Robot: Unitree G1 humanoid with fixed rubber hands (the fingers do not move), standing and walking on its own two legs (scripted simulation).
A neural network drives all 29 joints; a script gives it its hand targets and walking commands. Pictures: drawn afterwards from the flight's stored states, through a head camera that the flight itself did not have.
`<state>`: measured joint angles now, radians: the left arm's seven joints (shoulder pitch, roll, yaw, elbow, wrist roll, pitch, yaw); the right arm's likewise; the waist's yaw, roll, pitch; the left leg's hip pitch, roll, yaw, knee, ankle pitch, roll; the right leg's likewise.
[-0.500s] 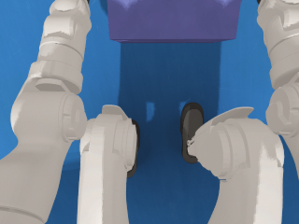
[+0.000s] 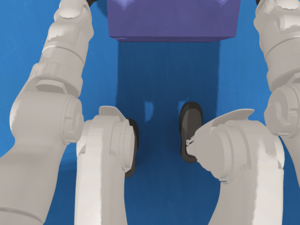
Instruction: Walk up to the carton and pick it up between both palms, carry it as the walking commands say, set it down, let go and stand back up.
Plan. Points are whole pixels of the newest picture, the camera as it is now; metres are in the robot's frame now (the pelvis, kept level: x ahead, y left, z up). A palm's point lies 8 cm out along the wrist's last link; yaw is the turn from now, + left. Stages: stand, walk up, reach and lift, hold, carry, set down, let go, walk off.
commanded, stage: set down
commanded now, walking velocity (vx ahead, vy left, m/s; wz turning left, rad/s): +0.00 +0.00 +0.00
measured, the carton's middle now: out of the picture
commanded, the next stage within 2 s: let go in 1.86 s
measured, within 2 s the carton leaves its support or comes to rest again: neither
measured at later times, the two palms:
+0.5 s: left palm out of the picture +0.55 +0.17 -0.18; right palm out of the picture +0.55 -0.26 -0.16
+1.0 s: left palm out of the picture +0.56 +0.18 -0.03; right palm out of the picture +0.54 -0.26 -0.03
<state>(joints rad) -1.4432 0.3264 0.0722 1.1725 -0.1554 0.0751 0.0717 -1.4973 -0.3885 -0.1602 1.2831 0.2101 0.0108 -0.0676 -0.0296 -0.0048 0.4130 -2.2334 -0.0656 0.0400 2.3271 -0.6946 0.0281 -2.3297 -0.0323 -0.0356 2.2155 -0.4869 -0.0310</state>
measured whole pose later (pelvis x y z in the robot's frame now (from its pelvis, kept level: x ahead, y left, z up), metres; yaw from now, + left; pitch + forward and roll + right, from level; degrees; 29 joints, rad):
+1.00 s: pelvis -0.02 -0.01 +0.10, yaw +1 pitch +31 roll +1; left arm -1.46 0.48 0.12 0.77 -0.24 0.32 0.08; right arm -1.38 -0.50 -0.22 0.69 0.23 0.31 -0.08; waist -0.05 0.02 0.52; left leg -1.92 -0.04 0.05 2.01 -0.62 0.04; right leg -2.00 -0.03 -0.03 1.93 -0.46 -0.04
